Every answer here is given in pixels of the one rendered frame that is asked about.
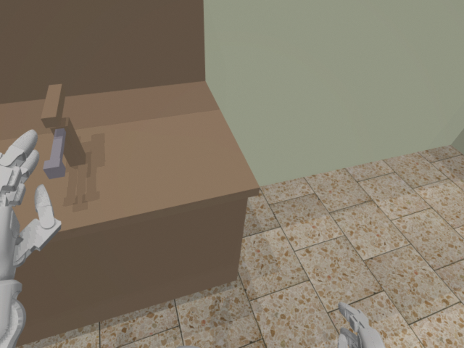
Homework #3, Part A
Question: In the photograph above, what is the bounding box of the counter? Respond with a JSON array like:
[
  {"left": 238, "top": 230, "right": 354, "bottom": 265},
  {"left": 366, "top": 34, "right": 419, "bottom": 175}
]
[{"left": 0, "top": 0, "right": 260, "bottom": 347}]

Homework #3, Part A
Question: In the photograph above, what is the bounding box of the tap lever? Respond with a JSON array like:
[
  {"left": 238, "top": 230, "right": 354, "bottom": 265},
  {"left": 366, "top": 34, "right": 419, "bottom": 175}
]
[{"left": 43, "top": 128, "right": 66, "bottom": 179}]

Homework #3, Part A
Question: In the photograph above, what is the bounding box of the robot left hand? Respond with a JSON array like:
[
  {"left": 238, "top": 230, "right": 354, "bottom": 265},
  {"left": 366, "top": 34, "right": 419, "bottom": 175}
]
[{"left": 0, "top": 130, "right": 61, "bottom": 281}]

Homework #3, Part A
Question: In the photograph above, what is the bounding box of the robot right hand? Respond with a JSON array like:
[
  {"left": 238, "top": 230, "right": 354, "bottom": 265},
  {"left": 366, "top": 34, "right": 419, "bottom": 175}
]
[{"left": 335, "top": 302, "right": 386, "bottom": 348}]

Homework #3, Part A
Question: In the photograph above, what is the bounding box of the robot left forearm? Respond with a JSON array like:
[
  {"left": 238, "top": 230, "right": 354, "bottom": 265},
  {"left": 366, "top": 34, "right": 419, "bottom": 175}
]
[{"left": 0, "top": 279, "right": 26, "bottom": 348}]

